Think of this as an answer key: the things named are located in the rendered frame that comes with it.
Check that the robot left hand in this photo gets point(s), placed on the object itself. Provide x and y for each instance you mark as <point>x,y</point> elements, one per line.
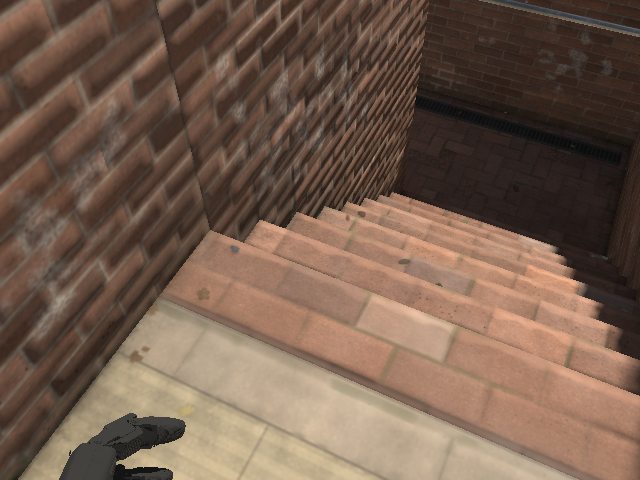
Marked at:
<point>96,459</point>

